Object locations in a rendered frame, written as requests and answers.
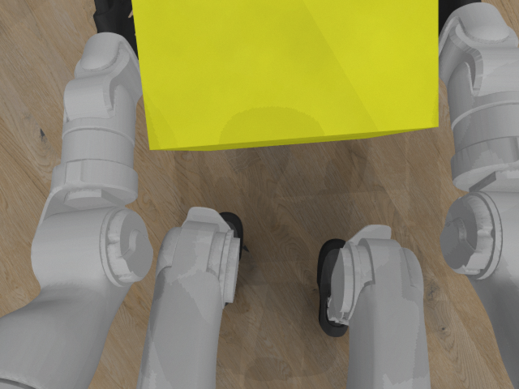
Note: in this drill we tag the right robot forearm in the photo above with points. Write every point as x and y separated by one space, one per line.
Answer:
479 65

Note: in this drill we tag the robot right thigh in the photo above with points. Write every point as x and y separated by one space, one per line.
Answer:
388 341

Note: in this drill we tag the left robot hand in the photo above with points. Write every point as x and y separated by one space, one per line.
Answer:
112 16

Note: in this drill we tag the right robot hand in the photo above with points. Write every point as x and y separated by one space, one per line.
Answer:
446 7

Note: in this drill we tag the left robot upper arm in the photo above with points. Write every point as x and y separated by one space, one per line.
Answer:
85 262

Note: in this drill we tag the right robot foot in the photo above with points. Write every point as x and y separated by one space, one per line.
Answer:
326 262

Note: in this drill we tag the left robot forearm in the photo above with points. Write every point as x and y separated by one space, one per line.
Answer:
98 131

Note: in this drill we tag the carton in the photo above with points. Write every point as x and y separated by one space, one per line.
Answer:
228 74

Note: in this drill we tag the right robot upper arm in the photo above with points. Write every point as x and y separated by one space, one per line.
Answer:
480 239

